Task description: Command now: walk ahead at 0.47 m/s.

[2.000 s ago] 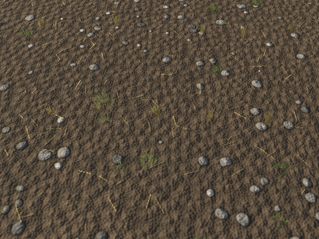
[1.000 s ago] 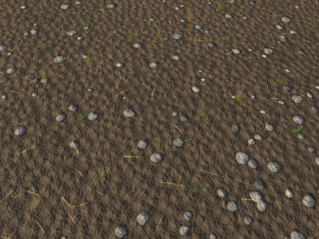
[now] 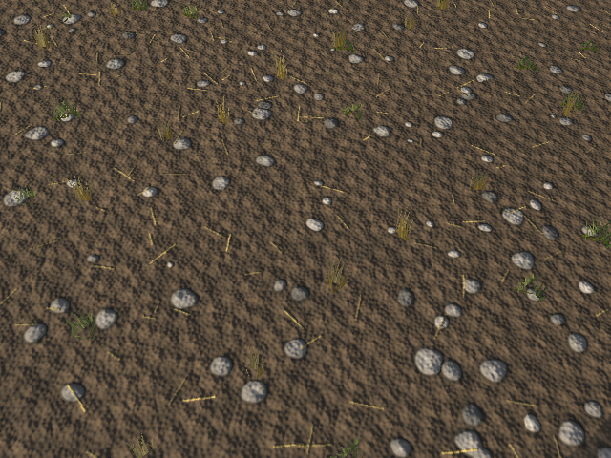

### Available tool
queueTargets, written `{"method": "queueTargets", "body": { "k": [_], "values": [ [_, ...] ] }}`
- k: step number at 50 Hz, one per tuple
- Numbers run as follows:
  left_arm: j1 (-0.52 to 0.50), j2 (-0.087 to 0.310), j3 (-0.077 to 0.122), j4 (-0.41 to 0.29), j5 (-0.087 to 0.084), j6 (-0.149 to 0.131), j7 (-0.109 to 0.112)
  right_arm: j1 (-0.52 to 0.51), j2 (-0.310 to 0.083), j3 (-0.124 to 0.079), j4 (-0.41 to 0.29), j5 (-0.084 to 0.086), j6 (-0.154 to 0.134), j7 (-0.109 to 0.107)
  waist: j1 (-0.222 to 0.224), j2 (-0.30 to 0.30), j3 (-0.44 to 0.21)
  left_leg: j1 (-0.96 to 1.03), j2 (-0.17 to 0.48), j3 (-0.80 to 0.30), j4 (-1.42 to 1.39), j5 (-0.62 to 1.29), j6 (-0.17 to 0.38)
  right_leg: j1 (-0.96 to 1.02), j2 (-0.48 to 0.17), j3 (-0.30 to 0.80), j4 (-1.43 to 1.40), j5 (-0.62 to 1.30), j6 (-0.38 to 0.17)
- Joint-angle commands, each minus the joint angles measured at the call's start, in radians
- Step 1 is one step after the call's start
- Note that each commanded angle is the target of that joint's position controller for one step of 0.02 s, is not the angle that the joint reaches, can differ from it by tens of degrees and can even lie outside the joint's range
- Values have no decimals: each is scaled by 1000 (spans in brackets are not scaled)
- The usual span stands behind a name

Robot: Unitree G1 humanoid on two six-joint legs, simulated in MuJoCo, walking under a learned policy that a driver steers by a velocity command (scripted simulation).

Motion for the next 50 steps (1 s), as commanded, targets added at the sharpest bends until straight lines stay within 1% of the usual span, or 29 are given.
{"method": "queueTargets", "body": {
  "k": [1,5,6,7,8,9,10,11,12,13,14,15,18,21,24,29,31,33,34,35,36,37,38,39,40,42,44,46,50],
  "values": [
    [-176,27,-5,-112,-7,-27,-21,30,-185,-45,-31,8,-2,-9,-19,106,96,-50,254,-117,-79,269,131,0,34,-36,-112,64,-6],
    [-199,58,3,-129,-9,-37,-42,42,-204,-57,-13,15,17,-15,18,124,84,72,304,-118,9,472,110,39,61,-37,-187,-44,-63],
    [-159,80,12,-120,-6,-36,-40,35,-219,-62,-14,14,21,-18,47,142,45,94,303,-111,71,645,101,111,87,-55,-188,-86,-81],
    [-67,111,27,-97,-3,-34,-33,24,-231,-66,-16,12,26,-20,103,158,-27,99,288,-93,188,836,89,244,120,-80,-192,-108,-108],
    [95,153,49,-50,-3,-30,-21,10,-221,-61,-23,8,33,-24,188,150,-135,28,244,-56,381,899,59,482,125,-90,-207,-72,-143],
    [284,218,65,-12,9,-22,-6,19,-174,-41,-51,-16,30,-28,249,48,-298,-215,195,-38,693,585,30,837,-63,119,-142,-63,-205],
    [307,283,73,9,13,-25,-13,174,-26,2,-65,-11,7,-14,145,-238,-451,-608,-16,-83,1041,-271,-31,1156,-307,649,-252,-307,-382],
    [306,170,50,10,3,-22,-10,78,-151,-25,-54,19,-16,-5,208,-141,-409,-722,21,-193,1138,-311,-24,1110,-283,720,-363,-446,-354],
    [230,141,36,10,2,-21,-4,-43,-193,-40,-97,44,-29,0,197,-100,-223,-783,73,-157,1136,-229,-16,963,-246,547,-390,-394,-305],
    [165,129,30,9,5,-21,-3,-100,-179,-35,-111,36,-37,-4,164,-1,-135,-752,123,-128,1083,-136,-16,807,-206,431,-415,-274,-280],
    [120,108,24,7,13,-23,-6,-123,-169,-39,-113,17,-35,-6,131,24,-73,-717,152,-116,1024,-81,-25,684,-166,346,-442,-162,-269],
    [97,89,19,7,25,-28,-7,-94,-158,-41,-107,12,-26,-4,92,-2,-64,-654,177,-124,997,-43,-31,609,-139,291,-473,-105,-265],
    [88,96,22,37,9,-47,-10,-67,-107,-31,-100,6,5,-7,53,-17,-31,-610,198,-105,910,-17,-63,492,-120,194,-547,-39,-285],
    [117,128,30,68,9,-49,1,-180,-97,-25,-142,-6,9,-10,75,-3,24,-675,207,-92,742,133,-90,468,-98,119,-583,-12,-279],
    [152,147,31,89,3,-40,10,-296,-76,-15,-170,-3,-5,2,119,4,44,-630,172,-57,510,320,-83,471,-56,42,-584,-9,-237],
    [233,178,39,146,-3,-21,15,-415,-89,-16,-215,16,-13,30,164,2,55,-659,141,-56,364,349,-41,656,-133,15,-546,-25,-211],
    [237,183,43,161,-3,-8,21,-431,-100,-20,-234,16,-11,43,155,0,51,-673,124,-57,346,256,-10,741,-165,-2,-498,46,-190],
    [212,199,48,160,1,5,28,-365,-128,-35,-231,12,-7,47,110,-25,-1,-570,77,-16,340,163,25,785,-162,-37,-382,315,-159],
    [190,200,47,153,3,15,33,-253,-156,-54,-204,9,-4,44,46,-21,-73,-416,34,21,319,168,50,769,-132,-80,-228,475,-134],
    [199,179,37,139,14,20,43,-106,-210,-84,-167,11,0,35,-12,11,-166,-180,34,-13,323,199,81,654,-89,-125,-9,452,-98],
    [292,94,5,95,28,2,38,4,-324,-115,-161,1,6,27,5,199,-304,232,269,-439,327,112,236,240,33,-156,384,101,-28],
    [284,66,-11,104,34,-28,27,23,-281,-102,-159,22,6,30,4,281,-391,372,379,-825,141,-22,323,10,165,-7,592,-579,-3],
    [208,151,10,80,-2,-54,10,1,-223,-82,-167,15,5,30,-17,219,-307,322,365,-756,105,-99,278,-96,100,89,656,-557,-27],
    [128,155,8,54,-21,-69,6,-56,-203,-77,-180,6,3,27,-5,148,-192,187,328,-625,96,-43,248,-110,58,72,623,-481,-44],
    [90,148,7,44,-4,-74,11,-109,-186,-73,-189,1,3,27,27,67,-104,40,291,-528,77,61,230,-87,25,60,535,-419,-45],
    [100,148,16,43,23,-59,18,-169,-152,-61,-214,-11,1,22,86,92,-67,-122,238,-440,37,221,218,31,-12,66,422,-353,-29],
    [117,123,14,42,31,-40,21,-169,-161,-67,-217,-3,-1,14,104,103,-60,-193,217,-389,11,292,233,61,-7,50,357,-323,4],
    [59,106,9,21,32,-30,27,-142,-185,-76,-207,3,-2,0,92,98,-30,-233,197,-342,-5,322,230,40,4,40,241,-234,34],
    [-96,70,-5,-18,26,-38,19,-81,-199,-83,-184,13,9,-20,36,114,-8,-280,135,-286,12,234,166,119,58,34,-51,19,51]
  ]
}}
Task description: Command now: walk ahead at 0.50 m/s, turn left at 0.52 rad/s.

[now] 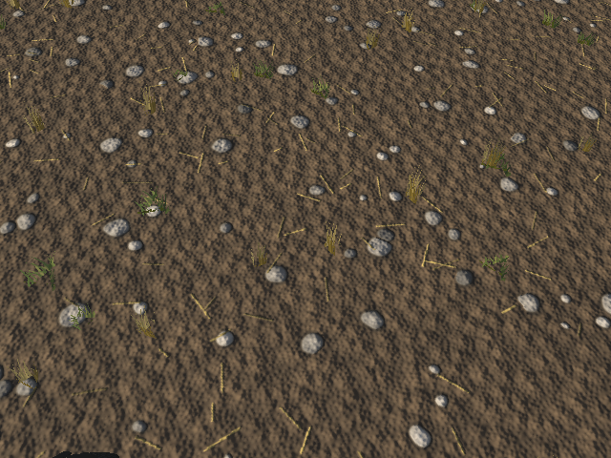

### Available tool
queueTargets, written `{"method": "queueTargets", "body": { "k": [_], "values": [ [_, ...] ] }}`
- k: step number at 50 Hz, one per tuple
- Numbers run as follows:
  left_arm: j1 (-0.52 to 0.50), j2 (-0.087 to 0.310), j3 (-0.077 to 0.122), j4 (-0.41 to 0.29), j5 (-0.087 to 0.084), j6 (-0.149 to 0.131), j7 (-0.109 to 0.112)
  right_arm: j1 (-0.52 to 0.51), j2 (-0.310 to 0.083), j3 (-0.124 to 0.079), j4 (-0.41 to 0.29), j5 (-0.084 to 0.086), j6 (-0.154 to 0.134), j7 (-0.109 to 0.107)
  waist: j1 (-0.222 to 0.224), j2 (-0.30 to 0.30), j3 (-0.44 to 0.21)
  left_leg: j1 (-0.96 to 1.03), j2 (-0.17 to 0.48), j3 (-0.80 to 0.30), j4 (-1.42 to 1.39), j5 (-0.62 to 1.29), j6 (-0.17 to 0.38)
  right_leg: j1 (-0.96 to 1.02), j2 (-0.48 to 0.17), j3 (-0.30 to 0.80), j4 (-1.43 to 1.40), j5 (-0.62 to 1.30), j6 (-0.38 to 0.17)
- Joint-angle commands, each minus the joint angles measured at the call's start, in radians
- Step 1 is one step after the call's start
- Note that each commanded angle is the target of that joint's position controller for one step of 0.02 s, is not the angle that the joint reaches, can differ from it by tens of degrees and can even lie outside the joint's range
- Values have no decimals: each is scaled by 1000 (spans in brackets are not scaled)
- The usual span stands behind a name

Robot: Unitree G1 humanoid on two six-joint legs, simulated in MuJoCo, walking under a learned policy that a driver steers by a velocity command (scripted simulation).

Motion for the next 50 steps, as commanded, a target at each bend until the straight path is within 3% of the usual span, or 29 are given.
{"method": "queueTargets", "body": {
  "k": [1,3,6,8,9,10,11,12,13,14,16,18,22,27,29,30,31,32,33,34,35,36,37,40,44,47,48,49,50],
  "values": [
    [-93,45,7,-79,-8,-16,-7,-1,-183,-52,-59,8,-8,-18,-4,107,-25,-92,199,-163,-103,130,124,133,64,-43,-171,172,14],
    [-140,58,12,-96,-13,-23,-13,30,-185,-55,-44,12,0,-22,-15,114,-13,-62,209,-197,-61,159,112,151,84,-32,-231,182,5],
    [-132,90,28,-101,-6,-33,-22,44,-176,-58,-40,10,27,-35,2,138,-44,43,215,-268,82,289,73,191,118,-15,-306,109,-24],
    [-42,109,40,-78,-2,-41,-18,-8,-161,-56,-65,10,39,-41,59,158,-89,56,183,-288,205,354,31,314,114,-31,-370,132,-62],
    [42,140,50,-69,12,-45,-10,-27,-126,-44,-89,5,38,-39,101,131,-177,-2,130,-255,353,315,-9,501,32,9,-376,270,-108],
    [148,206,61,-66,28,-38,0,29,-63,-25,-113,-19,35,-38,103,-57,-326,-198,37,-157,645,-122,-67,810,-200,200,-275,661,-195],
    [190,199,64,-40,11,-12,-5,199,-77,-17,-114,5,33,-32,52,-319,-474,-429,-21,-89,886,-582,-106,1022,-404,524,-283,613,-366],
    [139,128,49,-72,-8,7,-5,205,-174,-40,-78,15,44,-32,61,-170,-406,-477,63,-105,991,-505,-135,918,-373,495,-324,415,-343],
    [94,81,35,-88,-8,22,2,86,-207,-53,-96,17,59,-35,87,-94,-281,-515,87,-54,1020,-430,-156,808,-309,345,-344,333,-299],
    [41,67,26,-87,-4,34,4,35,-202,-57,-106,12,76,-40,73,-42,-198,-505,116,-27,992,-381,-172,680,-256,247,-375,301,-280],
    [-18,83,29,-73,6,47,8,19,-156,-53,-123,9,104,-45,35,-80,-102,-416,155,18,898,-319,-177,468,-183,115,-448,232,-266],
    [-30,101,39,-56,12,44,9,15,-108,-42,-138,7,110,-46,32,-110,-95,-369,158,55,811,-279,-179,426,-173,39,-488,283,-288],
    [-53,130,54,-37,-4,56,17,-45,-102,-36,-169,-1,107,-31,43,-81,-156,-303,190,67,633,-150,-164,470,-212,-40,-499,303,-306],
    [-32,167,64,-4,-24,78,6,-124,-119,-38,-209,-3,116,-6,67,-90,-119,-212,172,109,433,-133,-122,482,-226,-86,-484,149,-278],
    [-33,175,63,13,-43,84,1,-106,-113,-40,-205,-7,113,0,42,-82,-116,-137,143,134,270,-80,-90,495,-216,-96,-420,116,-242],
    [-22,157,57,26,-50,86,0,-80,-121,-45,-191,-11,109,0,29,-69,-118,-54,120,142,166,-4,-65,463,-189,-117,-364,69,-204],
    [33,113,42,51,-40,85,-4,-61,-160,-56,-188,-14,106,-7,33,4,-126,60,158,70,75,154,-32,391,-138,-169,-268,-29,-130],
    [68,37,15,31,14,80,-16,-61,-261,-72,-213,-24,106,-24,80,286,-163,203,415,-243,60,510,56,199,-12,-269,-3,-397,-24],
    [0,79,27,15,6,85,-3,-76,-245,-61,-227,-50,90,-20,23,305,-159,95,512,-341,32,499,220,108,53,-159,186,-590,11],
    [-19,129,44,20,-14,94,4,-86,-204,-49,-216,-50,72,-13,15,216,-147,72,459,-267,29,476,223,99,34,-102,289,-562,13],
    [-2,126,48,30,-26,100,7,-125,-182,-41,-202,-41,59,-9,39,195,-131,61,405,-193,36,446,178,94,27,-84,308,-505,9],
    [20,121,50,56,-23,105,14,-161,-171,-38,-201,-34,53,-9,52,164,-134,65,372,-154,38,408,140,97,17,-72,299,-454,11],
    [28,124,52,63,-16,111,18,-194,-159,-32,-197,-26,50,-12,64,163,-126,41,359,-128,40,452,131,125,17,-71,301,-404,21],
    [58,87,41,82,-24,113,17,-228,-115,-15,-181,-31,49,-17,85,170,-144,22,319,-68,44,470,126,217,25,-79,195,-329,38],
    [19,70,25,77,-22,116,14,-215,-127,-20,-140,-30,58,-15,45,175,-129,22,328,-106,45,347,141,317,31,-92,-39,-324,34],
    [66,63,20,102,-18,112,9,-244,-101,-9,-110,-17,60,-11,78,160,-112,-23,303,-118,58,216,110,437,45,-110,-282,-171,6],
    [83,66,17,110,-5,108,6,-225,-87,-4,-90,-13,57,-9,90,132,-105,-58,278,-109,58,140,67,511,36,-94,-391,-23,-15],
    [93,107,21,111,7,104,8,-194,-72,1,-76,-25,50,-8,69,75,-114,-95,233,-82,83,48,14,575,-30,-20,-393,117,-42],
    [71,171,36,121,-3,104,10,-155,-76,-4,-74,-36,44,-2,9,-50,-94,-96,161,-11,84,-43,-27,525,-58,-15,-344,83,-87]
  ]
}}
Over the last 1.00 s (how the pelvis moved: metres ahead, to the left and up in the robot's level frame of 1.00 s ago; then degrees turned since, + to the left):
0.58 0.03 0.00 13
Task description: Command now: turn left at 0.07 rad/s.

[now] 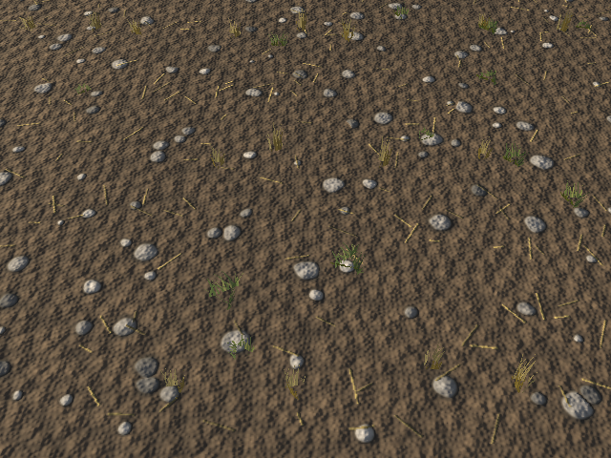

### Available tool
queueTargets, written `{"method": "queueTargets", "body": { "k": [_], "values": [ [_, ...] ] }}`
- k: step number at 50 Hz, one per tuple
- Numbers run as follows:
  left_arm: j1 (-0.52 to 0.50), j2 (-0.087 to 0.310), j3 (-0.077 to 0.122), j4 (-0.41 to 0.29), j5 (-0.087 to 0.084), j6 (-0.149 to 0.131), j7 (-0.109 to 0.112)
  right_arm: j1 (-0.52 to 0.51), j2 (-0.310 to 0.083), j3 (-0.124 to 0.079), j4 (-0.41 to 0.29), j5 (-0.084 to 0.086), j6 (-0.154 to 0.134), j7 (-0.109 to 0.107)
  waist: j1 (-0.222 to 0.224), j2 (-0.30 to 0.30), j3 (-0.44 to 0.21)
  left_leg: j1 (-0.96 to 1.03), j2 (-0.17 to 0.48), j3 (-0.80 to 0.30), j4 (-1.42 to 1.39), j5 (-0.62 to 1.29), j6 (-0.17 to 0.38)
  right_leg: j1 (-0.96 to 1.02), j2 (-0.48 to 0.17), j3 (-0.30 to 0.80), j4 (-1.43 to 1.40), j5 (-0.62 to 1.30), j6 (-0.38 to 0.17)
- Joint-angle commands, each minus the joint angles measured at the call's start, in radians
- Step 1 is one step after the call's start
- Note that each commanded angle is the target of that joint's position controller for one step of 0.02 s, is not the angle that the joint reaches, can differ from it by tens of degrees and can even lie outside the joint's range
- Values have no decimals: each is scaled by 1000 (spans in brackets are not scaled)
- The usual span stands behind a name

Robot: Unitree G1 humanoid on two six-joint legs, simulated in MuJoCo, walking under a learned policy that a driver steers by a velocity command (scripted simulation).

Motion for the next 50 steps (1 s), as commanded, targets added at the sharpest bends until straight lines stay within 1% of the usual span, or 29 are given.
{"method": "queueTargets", "body": {
  "k": [1,2,3,6,14,22,23,24,25,26,27,29,30,31,32,33,34,35,36,37,38,39,40,41,42,44,46,48,50],
  "values": [
    [-22,145,28,-33,-3,-18,-2,32,-121,-34,-30,-20,-19,1,-45,-99,-75,81,65,-73,-98,5,-3,-15,-86,87,-114,103,-91],
    [-37,110,18,-34,3,-25,-4,-6,-136,-40,-27,-15,-15,-4,-30,-83,-50,102,65,-72,-83,19,-8,-54,-71,82,-135,33,-78],
    [-41,107,15,-25,8,-32,-2,-17,-131,-42,-23,-10,-10,-11,-27,-76,-48,114,71,-73,-76,48,-1,-64,-63,75,-142,26,-61],
    [-15,99,8,4,3,-50,3,-1,-122,-44,1,-7,1,-20,-19,-51,-40,110,77,-82,-86,104,8,-44,-46,57,-132,54,-41],
    [-3,92,-2,58,0,-42,16,30,-113,-51,94,0,-7,-26,-7,9,-27,103,76,-72,-101,139,-10,-12,-26,44,-128,65,-48],
    [2,81,-8,106,-1,-39,17,49,-119,-51,183,5,-10,-36,-9,15,-25,120,78,-64,-106,165,-16,0,-10,32,-133,93,-50],
    [21,79,-7,119,-3,-36,19,64,-115,-50,199,7,-8,-37,-8,10,-45,125,63,-47,-100,66,-13,6,0,24,-140,-5,-55],
    [29,91,-2,124,-11,-33,22,68,-119,-53,209,13,-6,-40,-8,-5,-30,99,38,-23,-77,-104,-7,-12,7,27,-142,-156,-72],
    [30,107,4,122,-16,-30,25,69,-123,-56,212,18,-7,-41,-7,-26,5,40,24,-11,-53,-265,2,-39,-4,53,-152,-317,-97],
    [37,116,7,117,-19,-32,27,59,-121,-55,210,20,-14,-41,0,-43,52,-32,20,-10,-30,-350,10,-59,-34,102,-179,-437,-124],
    [64,129,12,119,-24,-40,28,42,-112,-53,204,23,-28,-38,13,-69,84,-96,20,-5,12,-352,13,-52,-82,176,-217,-508,-156],
    [114,177,31,135,-33,-61,27,19,-76,-47,195,33,-60,-24,18,-170,109,-175,25,42,170,-198,8,-1,-240,389,-328,-564,-244],
    [111,176,34,133,-34,-69,27,11,-81,-48,194,36,-72,-15,15,-169,123,-185,54,19,205,-182,19,-12,-277,434,-350,-527,-268],
    [88,170,34,124,-35,-75,24,23,-79,-49,198,43,-82,-8,-4,-162,126,-164,68,14,173,-199,34,-22,-280,423,-342,-473,-265],
    [48,158,32,110,-41,-78,19,55,-76,-49,213,45,-90,-2,-34,-147,119,-84,67,27,76,-192,48,-49,-248,361,-318,-411,-240],
    [3,148,30,94,-45,-76,14,128,-80,-55,250,47,-94,0,-75,-128,97,79,44,48,-44,-124,56,-119,-187,269,-273,-338,-201],
    [-20,127,25,81,-40,-78,10,212,-102,-68,293,41,-93,-2,-103,-85,60,233,38,27,-75,-44,50,-191,-120,180,-175,-224,-163],
    [-48,66,7,57,-34,-86,6,327,-166,-88,323,36,-95,-7,-137,95,17,370,178,-221,-187,-162,104,-321,-7,29,96,-102,-97],
    [-70,51,4,15,-31,-105,9,428,-261,-110,340,36,-102,5,-164,319,-22,493,372,-590,-322,-201,227,-490,85,-39,385,-191,-54],
    [-69,97,17,15,-42,-118,7,388,-177,-80,331,21,-116,9,-129,203,-1,489,420,-653,-327,-175,259,-590,49,55,583,-282,-65],
    [-34,94,17,27,-59,-127,-3,332,-131,-64,313,17,-128,11,-90,140,28,480,396,-562,-317,-122,234,-634,6,90,654,-208,-92],
    [-14,86,17,42,-62,-132,-9,295,-126,-60,299,18,-132,12,-70,103,29,474,367,-457,-322,-78,199,-648,-28,89,662,-123,-110],
    [-30,88,21,44,-57,-132,-14,275,-116,-53,297,21,-130,14,-65,77,53,461,349,-368,-336,21,168,-662,-49,88,631,-54,-115],
    [-42,82,25,43,-51,-128,-20,276,-89,-42,301,15,-125,12,-61,86,51,433,317,-272,-343,127,135,-627,-65,85,591,0,-114],
    [-37,63,24,45,-49,-122,-29,291,-75,-37,307,8,-119,9,-60,106,41,416,288,-197,-343,221,118,-595,-63,73,566,36,-106],
    [-59,26,17,35,-45,-108,-39,311,-88,-37,314,0,-112,-1,-65,99,44,375,268,-100,-359,312,117,-578,-45,56,509,100,-82],
    [-138,5,7,-7,-39,-100,-40,289,-114,-38,307,-4,-111,-13,-69,78,79,293,254,-29,-397,311,115,-545,-27,38,363,183,-64],
    [-213,-9,-5,-45,-33,-98,-43,287,-135,-39,304,-1,-114,-22,-82,85,99,221,244,37,-436,289,108,-464,-15,-19,225,279,-60],
    [-266,-7,-10,-76,-32,-96,-53,322,-143,-41,317,7,-116,-26,-94,81,117,221,263,75,-450,306,108,-419,-6,-52,155,318,-74]
  ]
}}
Over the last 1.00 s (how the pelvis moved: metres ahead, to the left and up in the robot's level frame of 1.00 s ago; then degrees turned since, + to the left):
0.21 0.00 -0.01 24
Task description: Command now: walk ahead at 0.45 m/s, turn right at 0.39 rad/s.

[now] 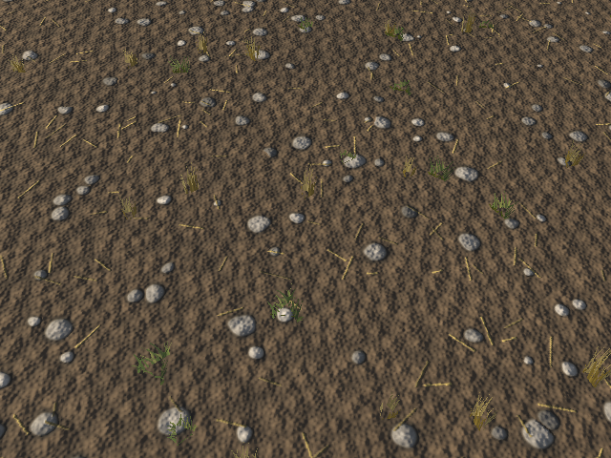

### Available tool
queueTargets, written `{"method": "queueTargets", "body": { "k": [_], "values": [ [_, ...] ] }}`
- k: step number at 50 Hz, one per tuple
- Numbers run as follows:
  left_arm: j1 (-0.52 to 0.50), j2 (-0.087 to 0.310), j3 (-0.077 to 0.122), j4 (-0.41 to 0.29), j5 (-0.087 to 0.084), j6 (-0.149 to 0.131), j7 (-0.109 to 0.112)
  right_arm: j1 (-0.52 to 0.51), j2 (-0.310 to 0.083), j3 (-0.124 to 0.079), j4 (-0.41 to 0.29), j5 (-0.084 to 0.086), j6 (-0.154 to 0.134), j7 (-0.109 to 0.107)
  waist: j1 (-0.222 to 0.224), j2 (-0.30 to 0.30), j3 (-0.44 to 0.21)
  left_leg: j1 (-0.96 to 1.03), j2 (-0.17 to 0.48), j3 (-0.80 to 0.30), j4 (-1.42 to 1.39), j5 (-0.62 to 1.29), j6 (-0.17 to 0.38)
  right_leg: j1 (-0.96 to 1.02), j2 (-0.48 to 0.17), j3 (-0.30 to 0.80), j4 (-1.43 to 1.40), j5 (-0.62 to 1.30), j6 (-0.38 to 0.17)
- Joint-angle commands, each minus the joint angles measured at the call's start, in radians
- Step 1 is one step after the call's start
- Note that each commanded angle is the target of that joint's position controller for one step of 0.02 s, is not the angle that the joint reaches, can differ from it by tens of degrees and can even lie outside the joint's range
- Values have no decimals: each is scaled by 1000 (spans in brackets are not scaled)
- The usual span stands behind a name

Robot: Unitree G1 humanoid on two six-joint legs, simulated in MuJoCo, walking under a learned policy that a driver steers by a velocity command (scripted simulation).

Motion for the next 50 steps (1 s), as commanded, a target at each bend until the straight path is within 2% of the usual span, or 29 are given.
{"method": "queueTargets", "body": {
  "k": [1,3,5,6,7,8,9,10,11,12,13,14,16,18,21,24,27,29,31,32,33,34,35,36,37,38,41,44,50],
  "values": [
    [-199,16,-12,-129,2,-12,-16,25,-174,-31,-29,10,-11,-12,-11,100,138,-141,265,-29,-97,407,106,25,21,-59,-115,74,-18],
    [-205,33,-5,-152,0,-14,-28,15,-186,-35,-31,15,-3,-12,15,104,126,-61,286,8,-31,602,90,43,40,-76,-154,32,-54],
    [-147,73,16,-158,0,-13,-38,-13,-216,-44,-48,13,12,-19,72,145,47,9,301,42,126,992,67,144,96,-125,-135,-51,-94],
    [-41,106,36,-138,-3,-9,-40,-27,-226,-48,-59,7,24,-25,129,165,-22,13,298,57,277,1133,54,259,132,-143,-122,-91,-115],
    [117,154,66,-99,-5,-2,-35,-44,-232,-48,-74,6,33,-27,208,157,-110,-63,276,67,485,1144,33,476,162,-137,-159,-71,-148],
    [270,218,97,-73,-4,12,-16,-44,-229,-42,-97,-1,28,-27,270,77,-189,-306,236,61,777,871,-1,766,62,60,-191,-144,-197],
    [286,283,103,-81,-2,13,-6,66,-61,7,-137,-13,-1,2,143,-192,-316,-741,11,-17,1180,-159,-60,1089,-228,665,-301,-394,-399],
    [306,216,83,-80,6,6,-1,-55,-132,-7,-160,26,-51,17,205,-108,-362,-848,-6,-234,1307,-239,-27,1093,-252,858,-473,-479,-396],
    [251,176,73,-82,14,-9,2,-150,-192,-25,-205,62,-74,20,194,-88,-202,-932,52,-239,1281,-147,2,977,-226,707,-504,-404,-339],
    [166,148,64,-105,12,-23,-1,-178,-199,-26,-214,55,-85,11,142,25,-119,-883,100,-233,1192,-56,12,803,-181,577,-517,-275,-307],
    [98,124,57,-126,18,-31,-5,-179,-200,-36,-207,34,-82,0,94,73,-69,-812,128,-226,1110,-19,4,654,-140,483,-529,-159,-286],
    [64,110,50,-141,29,-36,-4,-151,-201,-43,-209,21,-68,-4,53,56,-60,-733,152,-238,1065,-1,-5,557,-108,421,-545,-86,-278],
    [64,112,49,-147,18,-34,4,-143,-179,-46,-227,7,-41,-6,25,32,-33,-687,168,-220,963,2,-37,445,-81,357,-570,-32,-278],
    [106,141,55,-144,15,-33,21,-217,-163,-43,-264,-10,-24,-12,38,20,-2,-697,161,-189,841,81,-76,365,-57,302,-587,1,-276],
    [175,170,64,-139,11,-24,40,-358,-140,-33,-316,-11,-24,-12,90,0,19,-684,118,-174,576,305,-96,331,1,250,-569,-24,-223],
    [240,174,66,-127,3,-12,45,-461,-125,-22,-353,5,-33,2,139,-23,3,-600,61,-161,401,440,-96,338,13,259,-538,-67,-183],
    [284,158,63,-116,-4,-1,50,-505,-161,-28,-382,17,-41,16,147,-37,-12,-608,48,-199,319,391,-84,461,-23,345,-449,-95,-173],
    [289,163,65,-122,2,7,56,-496,-189,-37,-389,21,-53,25,129,-57,-24,-585,40,-210,287,294,-62,536,-52,409,-378,-67,-165],
    [268,147,60,-137,8,12,56,-363,-224,-55,-360,19,-64,22,53,-82,-76,-399,41,-189,231,250,-11,532,-23,415,-263,26,-134],
    [255,96,40,-156,18,7,50,-219,-269,-70,-342,1,-69,15,-17,-40,-202,-150,153,-276,270,235,53,441,30,355,-47,6,-101],
    [367,37,22,-176,-2,-3,46,-73,-355,-96,-319,-16,-56,7,-14,193,-374,253,387,-642,252,74,206,111,171,199,289,-255,-16],
    [394,82,19,-189,-12,-8,46,-48,-306,-89,-302,9,-41,15,-7,338,-396,305,481,-906,165,-128,244,-75,140,170,469,-572,-2],
    [324,174,42,-187,-18,-3,47,-104,-219,-66,-324,16,-33,13,-23,210,-247,183,443,-793,141,-214,197,-142,80,182,549,-497,4],
    [254,182,48,-201,-9,4,49,-160,-192,-56,-335,12,-24,10,-18,132,-138,47,397,-646,124,-120,158,-138,46,138,556,-416,13],
    [215,167,49,-216,3,6,48,-204,-174,-49,-331,6,-18,11,3,105,-58,-76,353,-539,92,-7,146,-119,18,127,510,-357,17],
    [209,149,53,-223,5,10,44,-227,-155,-42,-327,-1,-18,11,29,124,-23,-155,319,-456,63,70,134,-81,-13,125,471,-320,16],
    [214,84,42,-245,-2,29,36,-236,-164,-49,-307,6,-28,17,53,142,2,-248,290,-302,-8,191,148,-41,-45,89,406,-270,27],
    [163,74,37,-282,6,32,31,-225,-202,-65,-289,7,-32,16,51,109,3,-225,300,-202,-32,313,167,-75,-58,86,280,-158,42],
    [-12,54,23,-346,5,17,-7,-172,-251,-77,-261,22,-9,8,-9,90,38,-165,283,-24,-22,373,121,-1,-27,-5,-38,55,17]
  ]
}}
Over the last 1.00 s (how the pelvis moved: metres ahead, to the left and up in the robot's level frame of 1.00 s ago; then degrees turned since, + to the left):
0.16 0.01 0.00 -5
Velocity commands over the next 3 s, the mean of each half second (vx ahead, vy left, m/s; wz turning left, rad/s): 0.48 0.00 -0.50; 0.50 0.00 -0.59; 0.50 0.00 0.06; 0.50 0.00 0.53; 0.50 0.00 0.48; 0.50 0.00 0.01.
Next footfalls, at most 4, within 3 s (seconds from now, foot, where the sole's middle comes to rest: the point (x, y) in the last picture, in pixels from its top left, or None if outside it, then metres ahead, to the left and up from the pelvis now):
0.16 right None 0.28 -0.12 -0.78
0.64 left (289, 412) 0.60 0.01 -0.78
1.14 right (449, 366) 0.69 -0.38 -0.78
1.68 left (403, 242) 1.07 -0.33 -0.78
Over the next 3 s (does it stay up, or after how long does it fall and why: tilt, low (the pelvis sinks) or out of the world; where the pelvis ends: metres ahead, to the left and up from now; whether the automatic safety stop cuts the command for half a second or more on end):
stays up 1.57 -0.42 0.01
